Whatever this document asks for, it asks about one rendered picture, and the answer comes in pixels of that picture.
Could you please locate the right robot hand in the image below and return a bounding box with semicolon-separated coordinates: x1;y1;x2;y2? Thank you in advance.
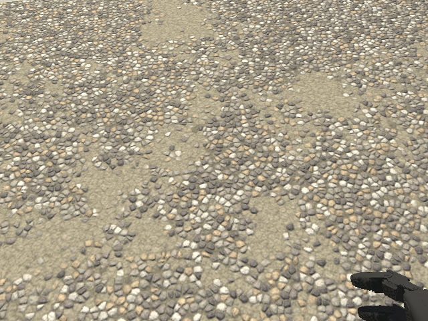
350;270;428;321

